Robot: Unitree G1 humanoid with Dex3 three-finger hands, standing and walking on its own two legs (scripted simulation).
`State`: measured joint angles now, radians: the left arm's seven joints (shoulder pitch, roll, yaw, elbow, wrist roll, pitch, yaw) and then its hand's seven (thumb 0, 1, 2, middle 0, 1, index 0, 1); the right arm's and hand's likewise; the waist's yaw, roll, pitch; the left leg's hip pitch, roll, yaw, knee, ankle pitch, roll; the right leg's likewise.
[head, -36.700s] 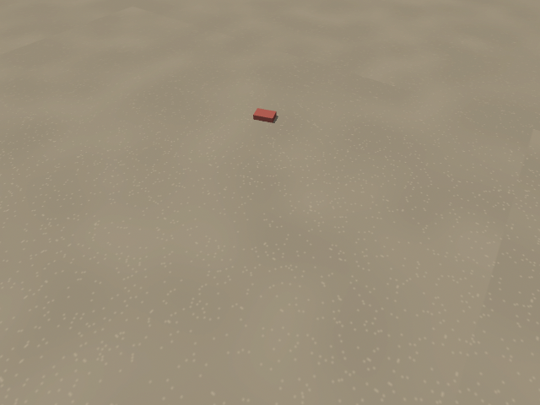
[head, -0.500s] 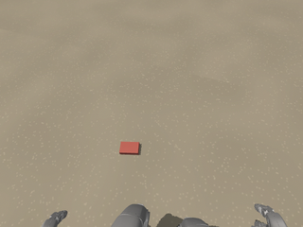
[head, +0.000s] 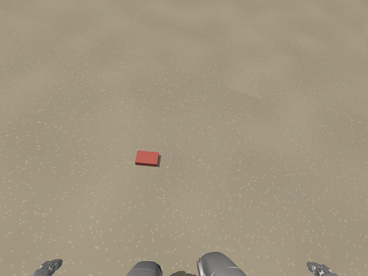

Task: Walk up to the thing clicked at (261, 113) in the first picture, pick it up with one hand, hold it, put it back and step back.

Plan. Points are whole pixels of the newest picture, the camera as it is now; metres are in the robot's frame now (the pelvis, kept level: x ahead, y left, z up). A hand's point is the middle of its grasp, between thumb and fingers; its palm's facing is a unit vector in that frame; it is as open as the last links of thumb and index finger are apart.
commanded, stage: step back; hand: left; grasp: from above
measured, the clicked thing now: (147, 158) +0.76 +0.22 -0.75
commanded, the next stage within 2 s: stand in 1.82 s
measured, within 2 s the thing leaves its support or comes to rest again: neither
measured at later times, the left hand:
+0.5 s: hand out of the picture -0.06 +0.22 -0.13, palm faces +0.00 -0.89 -0.45, open 7.4 cm
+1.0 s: hand out of the picture -0.26 +0.18 -0.15, palm faces +0.03 -0.91 -0.41, open 7.4 cm
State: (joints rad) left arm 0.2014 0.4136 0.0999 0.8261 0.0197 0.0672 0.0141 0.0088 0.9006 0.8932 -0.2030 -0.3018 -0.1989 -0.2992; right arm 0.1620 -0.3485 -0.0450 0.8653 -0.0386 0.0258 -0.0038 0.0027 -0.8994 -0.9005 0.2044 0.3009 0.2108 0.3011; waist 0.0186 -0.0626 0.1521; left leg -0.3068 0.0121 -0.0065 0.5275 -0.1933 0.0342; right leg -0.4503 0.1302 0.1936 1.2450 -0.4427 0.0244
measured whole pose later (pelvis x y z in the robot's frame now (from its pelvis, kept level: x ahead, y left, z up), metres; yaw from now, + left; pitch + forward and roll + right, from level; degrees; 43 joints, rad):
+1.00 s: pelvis -0.28 -0.09 -0.01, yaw -1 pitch -3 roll -1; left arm 0.29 0.35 0.06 0.97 0.05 -0.01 0.01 0.01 0.90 0.89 -0.20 -0.30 -0.20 -0.30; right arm 0.15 -0.40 -0.05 0.90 -0.04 0.05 0.01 0.00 -0.90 -0.90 0.20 0.30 0.21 0.30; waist 0.05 0.04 0.05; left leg -0.41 0.01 -0.09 0.83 -0.43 0.00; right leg -0.17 0.03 0.05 0.60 -0.38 -0.02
